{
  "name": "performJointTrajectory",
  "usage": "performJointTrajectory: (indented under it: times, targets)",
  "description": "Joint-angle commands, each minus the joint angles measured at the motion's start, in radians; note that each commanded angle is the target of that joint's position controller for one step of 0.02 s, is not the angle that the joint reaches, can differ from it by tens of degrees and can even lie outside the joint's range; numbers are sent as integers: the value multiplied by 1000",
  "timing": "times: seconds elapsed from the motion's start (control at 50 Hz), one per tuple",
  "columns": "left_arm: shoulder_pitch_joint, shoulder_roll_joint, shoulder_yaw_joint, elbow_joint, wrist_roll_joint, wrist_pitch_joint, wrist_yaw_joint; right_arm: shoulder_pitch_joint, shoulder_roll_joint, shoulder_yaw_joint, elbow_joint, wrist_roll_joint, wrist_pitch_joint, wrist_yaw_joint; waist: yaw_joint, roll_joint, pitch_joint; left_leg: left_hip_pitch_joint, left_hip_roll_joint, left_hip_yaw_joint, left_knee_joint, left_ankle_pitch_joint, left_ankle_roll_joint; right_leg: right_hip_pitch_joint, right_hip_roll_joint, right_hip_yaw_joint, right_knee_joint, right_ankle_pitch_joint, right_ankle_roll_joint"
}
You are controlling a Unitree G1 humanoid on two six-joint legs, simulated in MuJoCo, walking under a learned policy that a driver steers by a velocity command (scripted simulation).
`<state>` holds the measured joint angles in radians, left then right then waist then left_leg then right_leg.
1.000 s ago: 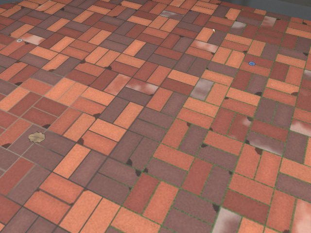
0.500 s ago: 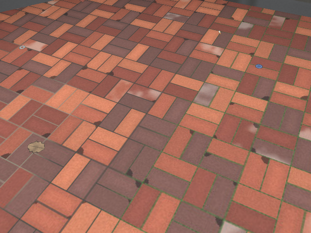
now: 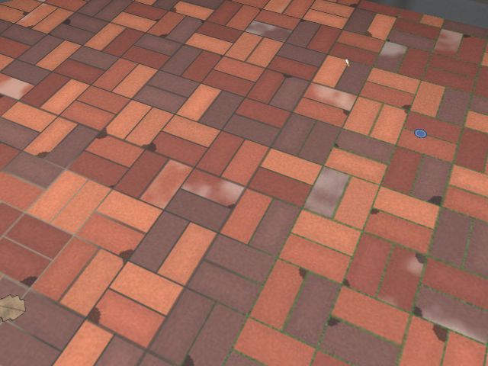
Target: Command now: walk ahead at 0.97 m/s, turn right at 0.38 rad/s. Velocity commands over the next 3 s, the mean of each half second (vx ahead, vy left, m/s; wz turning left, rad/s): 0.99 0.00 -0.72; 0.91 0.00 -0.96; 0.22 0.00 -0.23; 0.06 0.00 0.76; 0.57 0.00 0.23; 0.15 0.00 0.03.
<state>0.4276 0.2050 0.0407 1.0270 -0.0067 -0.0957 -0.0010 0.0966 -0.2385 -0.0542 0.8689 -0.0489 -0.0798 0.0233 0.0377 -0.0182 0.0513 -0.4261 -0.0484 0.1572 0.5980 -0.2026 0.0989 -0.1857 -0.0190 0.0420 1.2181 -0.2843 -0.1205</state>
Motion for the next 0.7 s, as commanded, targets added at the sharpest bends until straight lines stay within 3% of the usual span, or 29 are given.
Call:
performJointTrajectory:
  times: [0.02,0.04,0.08,0.1,0.12,0.18,0.24,0.28,0.3,0.32,0.34,0.36,0.38,0.4,0.42,0.44,0.46,0.48,0.5,0.54,0.56,0.62,0.66,0.7]
  targets:
    - [-60,75,18,-107,14,-3,-14,166,-59,-23,40,0,-30,-8,-47,3,-41,337,338,-483,-434,-296,70,-446,-103,58,140,89,-30]
    - [-29,46,14,-103,30,18,-26,175,-34,-13,57,4,-36,-10,-15,36,-20,262,321,-402,-455,-258,49,-407,-117,57,120,89,-19]
    - [-82,26,13,-136,33,48,-39,203,-25,-9,82,32,-51,-8,5,41,37,224,277,-241,-480,-140,-3,-456,-140,46,94,113,-5]
    - [-125,16,8,-163,33,59,-47,210,-52,-13,83,33,-57,-9,8,76,49,207,290,-209,-508,-117,-7,-501,-140,19,84,152,6]
    - [-185,28,7,-189,30,65,-52,210,-49,-11,81,32,-62,-9,4,63,80,190,263,-136,-530,-50,-26,-532,-142,0,42,208,11]
    - [-332,36,0,-246,14,62,-61,264,-34,0,89,27,-73,-7,-26,42,128,196,184,50,-544,262,-71,-528,-96,-101,-159,363,-1]
    - [-426,36,-13,-293,18,51,-71,322,-73,5,101,38,-72,-32,-33,33,135,313,187,131,-526,669,-99,-462,-36,-217,-405,423,-26]
    - [-401,69,-8,-287,21,49,-74,347,-125,1,90,39,-64,-59,-9,77,64,449,214,155,-409,1103,-121,-366,46,-283,-490,428,-52]
    - [-354,94,-1,-276,20,52,-73,342,-162,-8,79,38,-52,-76,27,109,16,499,236,157,-314,1264,-127,-300,80,-295,-508,394,-63]
    - [-251,131,12,-253,18,57,-69,317,-197,-18,63,32,-36,-88,90,138,-47,520,259,147,-172,1385,-126,-190,111,-293,-510,335,-78]
    - [-76,178,33,-208,18,62,-61,269,-224,-29,41,24,-19,-93,180,155,-129,487,280,128,46,1435,-114,-15,133,-270,-501,269,-103]
    - [142,229,62,-144,18,66,-45,200,-237,-38,13,11,-3,-88,279,144,-205,388,289,93,348,1319,-94,193,118,-186,-544,184,-149]
    - [175,251,87,-123,2,67,-24,154,-208,-42,7,12,5,-61,283,16,-169,214,145,94,758,547,-73,304,67,-83,-656,133,-194]
    - [75,301,96,-124,6,76,-18,130,-33,3,-63,-8,-16,-43,136,-193,-85,-186,9,4,1091,-300,-78,393,-40,154,-519,358,-235]
    - [30,359,104,-160,32,82,-20,161,-29,17,-184,31,-42,-33,68,-198,-279,-442,-2,-205,1169,-301,-101,580,-194,628,-767,51,-431]
    - [6,289,96,-180,40,81,-11,114,-82,22,-187,16,-68,-29,70,-13,-191,-504,56,-259,1052,-220,-84,493,-243,768,-976,-207,-384]
    - [-32,229,83,-175,40,75,-5,92,-114,16,-180,16,-75,-24,21,106,-67,-466,101,-257,933,-149,-87,320,-223,701,-1023,-216,-328]
    - [-65,218,76,-175,35,63,0,78,-111,18,-179,-3,-64,-25,-28,145,-12,-400,125,-254,858,-147,-105,178,-180,619,-1023,-105,-294]
    - [-86,218,72,-189,27,45,8,97,-104,23,-177,-22,-40,-24,-64,160,8,-334,151,-256,794,-146,-128,67,-134,534,-1025,-30,-277]
    - [-101,207,60,-197,14,15,8,63,-90,33,-202,-31,2,-15,-90,148,48,-236,191,-224,626,-144,-169,-131,-59,418,-1052,43,-254]
    - [-96,226,64,-203,12,3,6,-1,-86,39,-234,-28,9,-11,-76,132,65,-204,193,-195,523,-92,-181,-189,-25,373,-1070,111,-248]
    - [-51,244,77,-206,8,-4,-5,-151,-57,59,-300,4,9,2,-7,49,61,-84,154,-150,192,185,-172,-207,51,284,-1048,329,-184]
    - [-11,260,87,-206,0,0,-16,-186,-62,61,-320,21,7,1,40,-2,15,-23,108,-134,66,295,-148,-114,39,295,-1026,454,-147]
    - [-4,268,93,-212,0,5,-14,-189,-91,53,-335,26,3,-6,45,-35,-11,25,83,-152,-38,290,-130,-6,17,317,-965,543,-113]
